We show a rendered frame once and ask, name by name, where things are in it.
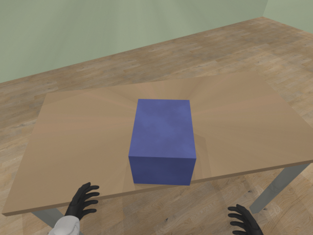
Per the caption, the robot right hand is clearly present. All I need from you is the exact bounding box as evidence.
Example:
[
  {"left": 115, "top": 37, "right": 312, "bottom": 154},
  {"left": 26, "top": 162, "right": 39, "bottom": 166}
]
[{"left": 228, "top": 204, "right": 264, "bottom": 235}]

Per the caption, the robot left forearm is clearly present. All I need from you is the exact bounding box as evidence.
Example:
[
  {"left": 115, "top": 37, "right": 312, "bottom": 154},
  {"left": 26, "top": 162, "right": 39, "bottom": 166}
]
[{"left": 48, "top": 215, "right": 80, "bottom": 235}]

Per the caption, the carton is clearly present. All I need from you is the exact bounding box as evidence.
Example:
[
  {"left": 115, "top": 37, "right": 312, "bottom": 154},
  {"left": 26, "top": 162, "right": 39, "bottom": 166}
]
[{"left": 128, "top": 99, "right": 196, "bottom": 186}]

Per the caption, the table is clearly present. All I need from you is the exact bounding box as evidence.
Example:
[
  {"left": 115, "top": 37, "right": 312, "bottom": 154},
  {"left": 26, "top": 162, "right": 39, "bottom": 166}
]
[{"left": 1, "top": 71, "right": 313, "bottom": 235}]

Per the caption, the robot left hand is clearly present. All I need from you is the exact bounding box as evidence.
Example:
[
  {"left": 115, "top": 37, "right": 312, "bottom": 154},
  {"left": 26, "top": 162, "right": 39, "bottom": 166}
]
[{"left": 65, "top": 182, "right": 100, "bottom": 220}]

